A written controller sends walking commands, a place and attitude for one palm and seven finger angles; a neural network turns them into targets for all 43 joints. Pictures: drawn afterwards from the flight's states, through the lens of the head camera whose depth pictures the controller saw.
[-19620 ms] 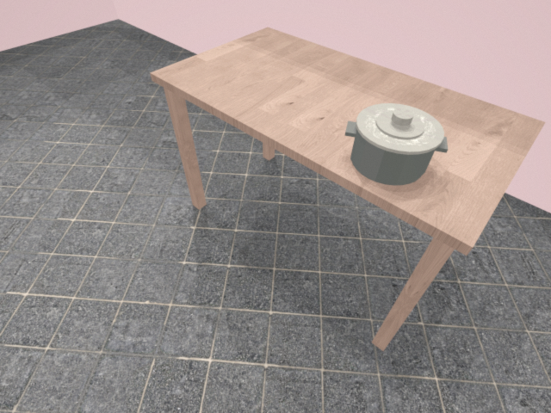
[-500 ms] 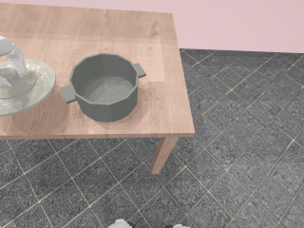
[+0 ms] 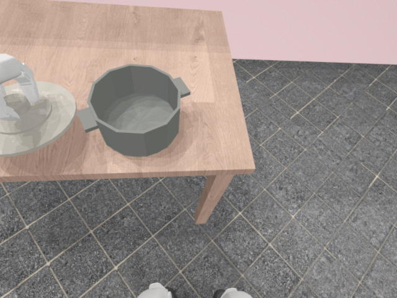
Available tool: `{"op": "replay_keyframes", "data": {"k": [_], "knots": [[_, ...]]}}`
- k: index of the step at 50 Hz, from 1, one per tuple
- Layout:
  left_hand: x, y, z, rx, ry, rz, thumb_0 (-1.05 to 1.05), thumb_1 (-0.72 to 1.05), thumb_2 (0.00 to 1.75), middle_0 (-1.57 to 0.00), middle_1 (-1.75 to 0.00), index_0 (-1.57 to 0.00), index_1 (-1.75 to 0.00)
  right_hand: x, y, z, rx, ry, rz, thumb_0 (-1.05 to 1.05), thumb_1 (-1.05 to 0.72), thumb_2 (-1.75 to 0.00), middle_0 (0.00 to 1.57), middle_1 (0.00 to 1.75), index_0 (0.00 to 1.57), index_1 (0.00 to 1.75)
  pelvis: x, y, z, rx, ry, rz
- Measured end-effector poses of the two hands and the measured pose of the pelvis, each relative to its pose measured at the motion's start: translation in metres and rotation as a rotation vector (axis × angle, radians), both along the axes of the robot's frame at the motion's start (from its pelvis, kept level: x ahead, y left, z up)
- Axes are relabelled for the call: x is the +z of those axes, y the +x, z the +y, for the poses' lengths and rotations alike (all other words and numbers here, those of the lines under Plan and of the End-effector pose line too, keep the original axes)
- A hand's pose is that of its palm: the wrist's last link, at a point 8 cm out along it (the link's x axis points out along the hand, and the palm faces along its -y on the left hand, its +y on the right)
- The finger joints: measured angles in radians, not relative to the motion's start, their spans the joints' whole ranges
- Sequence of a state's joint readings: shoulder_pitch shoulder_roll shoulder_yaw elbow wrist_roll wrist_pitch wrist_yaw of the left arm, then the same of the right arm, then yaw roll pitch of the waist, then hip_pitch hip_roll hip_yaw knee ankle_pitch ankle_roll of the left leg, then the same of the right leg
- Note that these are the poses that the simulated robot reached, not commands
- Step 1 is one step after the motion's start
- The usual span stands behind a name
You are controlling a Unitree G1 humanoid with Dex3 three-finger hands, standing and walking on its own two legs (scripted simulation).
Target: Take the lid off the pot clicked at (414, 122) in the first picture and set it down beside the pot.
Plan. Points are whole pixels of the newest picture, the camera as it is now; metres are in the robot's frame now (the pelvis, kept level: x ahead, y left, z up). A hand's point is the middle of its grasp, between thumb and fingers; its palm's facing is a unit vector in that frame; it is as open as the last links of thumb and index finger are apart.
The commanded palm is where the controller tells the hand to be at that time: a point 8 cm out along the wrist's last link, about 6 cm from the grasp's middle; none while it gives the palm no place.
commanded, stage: lower the lid onto the table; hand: left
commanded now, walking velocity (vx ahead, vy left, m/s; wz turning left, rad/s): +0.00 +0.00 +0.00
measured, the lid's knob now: (15, 104) +0.49 +0.33 +0.05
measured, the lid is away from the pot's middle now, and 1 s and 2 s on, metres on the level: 0.23 0.23 0.24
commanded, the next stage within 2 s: open the fingers wide in 0.70 s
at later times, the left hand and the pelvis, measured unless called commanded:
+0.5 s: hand (15, 108) +0.48 +0.33 +0.05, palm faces -0.51 -0.10 -0.85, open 7.5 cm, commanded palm +0.56 +0.32 +0.11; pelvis +0.00 +0.01 -0.01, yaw +0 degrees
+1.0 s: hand (19, 122) +0.47 +0.33 +0.03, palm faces -0.47 -0.12 -0.87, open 7.5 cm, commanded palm +0.50 +0.32 +0.09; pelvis -0.01 +0.01 -0.01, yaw +0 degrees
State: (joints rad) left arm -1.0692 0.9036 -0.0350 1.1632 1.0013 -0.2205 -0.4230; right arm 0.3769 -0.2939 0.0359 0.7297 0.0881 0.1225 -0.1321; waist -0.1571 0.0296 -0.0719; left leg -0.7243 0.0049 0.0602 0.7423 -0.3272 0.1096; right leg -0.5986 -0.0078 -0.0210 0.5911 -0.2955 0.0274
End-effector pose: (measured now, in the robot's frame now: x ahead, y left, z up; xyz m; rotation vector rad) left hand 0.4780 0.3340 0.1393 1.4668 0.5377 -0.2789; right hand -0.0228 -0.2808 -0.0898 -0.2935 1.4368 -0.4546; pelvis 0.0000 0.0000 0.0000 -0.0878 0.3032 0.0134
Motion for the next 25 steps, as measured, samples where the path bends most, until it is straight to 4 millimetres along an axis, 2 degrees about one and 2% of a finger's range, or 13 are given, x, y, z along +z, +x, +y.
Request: {"op": "replay_keyframes", "data": {"k": [11, 25], "knots": [[-0.013, 0.007, 0.004, 0.006, -0.002, 0.012, 0.01, 0.24, 0.69, -0.69, -0.98, -0.69, -0.97, -0.001, -0.012, 0.007, -0.014, 0.0, 0.045, 0.01, -0.9, -0.9, 0.2, 0.3, 0.2, 0.3, -0.004, -0.001, 0.005, -0.001, -0.008, 0.026], [-0.033, 0.014, 0.0, -0.006, -0.004, 0.018, 0.01, 0.24, 0.69, -0.69, -0.98, -0.69, -0.98, -0.004, -0.016, 0.012, -0.018, -0.003, 0.055, 0.0, -0.9, -0.9, 0.2, 0.3, 0.21, 0.3, -0.01, -0.003, 0.008, 0.0, -0.018, 0.052]]}}
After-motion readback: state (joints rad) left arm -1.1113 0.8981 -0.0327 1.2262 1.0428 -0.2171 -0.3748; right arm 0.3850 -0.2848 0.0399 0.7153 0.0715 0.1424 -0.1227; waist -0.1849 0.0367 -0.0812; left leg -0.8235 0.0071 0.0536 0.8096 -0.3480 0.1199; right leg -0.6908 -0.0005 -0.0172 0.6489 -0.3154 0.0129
